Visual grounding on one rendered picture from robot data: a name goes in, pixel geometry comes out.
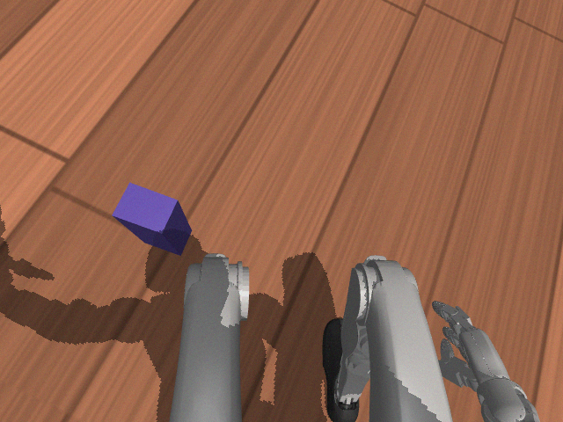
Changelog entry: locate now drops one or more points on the right robot arm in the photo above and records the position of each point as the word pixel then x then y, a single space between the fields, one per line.
pixel 503 400

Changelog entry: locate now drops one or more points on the right robot foot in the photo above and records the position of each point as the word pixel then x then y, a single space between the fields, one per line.
pixel 332 351

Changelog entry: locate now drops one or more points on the right robot hand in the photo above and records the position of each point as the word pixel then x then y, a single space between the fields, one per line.
pixel 474 345

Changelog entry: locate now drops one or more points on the carton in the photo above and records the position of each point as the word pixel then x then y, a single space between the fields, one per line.
pixel 156 219

